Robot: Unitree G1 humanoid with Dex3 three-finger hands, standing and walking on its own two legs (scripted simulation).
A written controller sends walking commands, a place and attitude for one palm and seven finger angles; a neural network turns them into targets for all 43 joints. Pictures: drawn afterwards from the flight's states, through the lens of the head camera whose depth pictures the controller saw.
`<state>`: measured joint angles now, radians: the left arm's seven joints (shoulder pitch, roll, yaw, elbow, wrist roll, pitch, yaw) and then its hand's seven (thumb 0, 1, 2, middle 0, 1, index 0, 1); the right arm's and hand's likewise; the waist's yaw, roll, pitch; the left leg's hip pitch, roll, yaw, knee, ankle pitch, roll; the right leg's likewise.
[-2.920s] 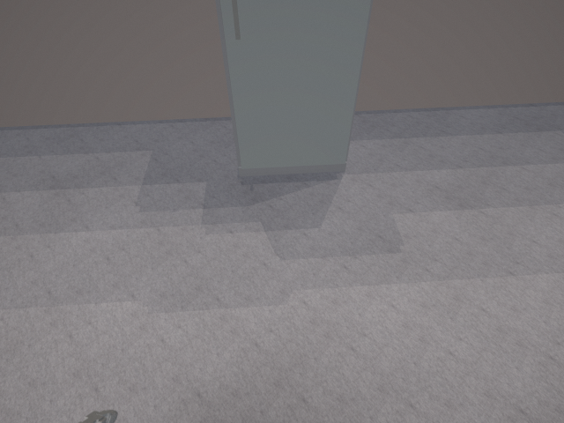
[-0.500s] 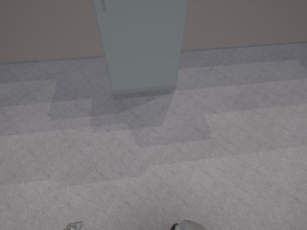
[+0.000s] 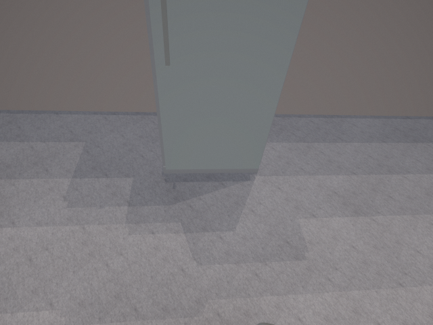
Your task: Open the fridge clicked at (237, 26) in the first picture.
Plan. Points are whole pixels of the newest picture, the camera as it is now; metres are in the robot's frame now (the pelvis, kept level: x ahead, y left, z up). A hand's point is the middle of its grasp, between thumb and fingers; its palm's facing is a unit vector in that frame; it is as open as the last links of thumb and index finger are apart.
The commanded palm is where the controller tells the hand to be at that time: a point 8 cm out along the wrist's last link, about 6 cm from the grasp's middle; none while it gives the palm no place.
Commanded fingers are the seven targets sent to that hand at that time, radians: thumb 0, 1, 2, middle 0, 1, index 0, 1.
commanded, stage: walk to a spot facing it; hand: left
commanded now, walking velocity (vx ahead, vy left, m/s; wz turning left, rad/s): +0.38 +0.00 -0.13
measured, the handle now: (164, 6) +1.00 +0.25 +0.17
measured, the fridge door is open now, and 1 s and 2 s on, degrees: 0 0 0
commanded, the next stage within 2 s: turn to face it in 0.24 s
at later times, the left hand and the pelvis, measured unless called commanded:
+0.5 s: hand (167, 273) +0.27 +0.12 -0.17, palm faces +0.05 -0.97 -0.22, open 7.2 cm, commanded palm none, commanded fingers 0.00 0.90 0.90 -0.20 -0.30 -0.20 -0.30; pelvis +0.22 -0.06 -0.01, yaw +3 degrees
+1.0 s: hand (165, 232) +0.37 +0.15 -0.17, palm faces +0.13 -0.97 -0.21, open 7.4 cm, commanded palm none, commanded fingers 0.00 0.90 0.90 -0.20 -0.30 -0.20 -0.30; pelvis +0.36 -0.04 +0.00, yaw +6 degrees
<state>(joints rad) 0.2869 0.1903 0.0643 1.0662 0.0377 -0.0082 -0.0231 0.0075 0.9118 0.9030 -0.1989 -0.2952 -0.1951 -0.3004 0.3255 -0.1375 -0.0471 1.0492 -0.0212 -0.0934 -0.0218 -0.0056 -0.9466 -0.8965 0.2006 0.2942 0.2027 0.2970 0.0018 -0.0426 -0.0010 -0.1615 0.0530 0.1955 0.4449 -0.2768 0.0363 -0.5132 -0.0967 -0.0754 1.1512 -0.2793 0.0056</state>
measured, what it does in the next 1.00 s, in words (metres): walks ahead: right foot, then left foot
